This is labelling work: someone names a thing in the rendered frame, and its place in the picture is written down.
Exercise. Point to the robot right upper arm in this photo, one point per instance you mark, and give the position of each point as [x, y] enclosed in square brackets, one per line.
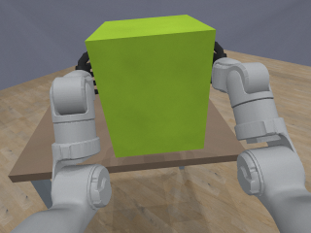
[274, 174]

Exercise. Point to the robot left hand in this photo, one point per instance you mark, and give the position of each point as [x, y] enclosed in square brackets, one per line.
[83, 65]

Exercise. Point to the robot left forearm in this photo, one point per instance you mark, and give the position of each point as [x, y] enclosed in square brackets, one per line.
[72, 105]

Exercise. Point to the robot left upper arm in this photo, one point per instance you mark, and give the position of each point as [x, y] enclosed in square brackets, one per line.
[78, 192]

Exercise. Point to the robot right hand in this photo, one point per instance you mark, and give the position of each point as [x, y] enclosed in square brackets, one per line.
[219, 53]

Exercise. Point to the robot right forearm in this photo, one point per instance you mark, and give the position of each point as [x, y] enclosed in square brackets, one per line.
[252, 101]

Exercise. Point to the carton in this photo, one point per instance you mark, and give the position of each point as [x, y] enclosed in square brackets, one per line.
[153, 77]

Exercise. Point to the table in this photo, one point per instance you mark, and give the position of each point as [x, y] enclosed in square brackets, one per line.
[35, 162]

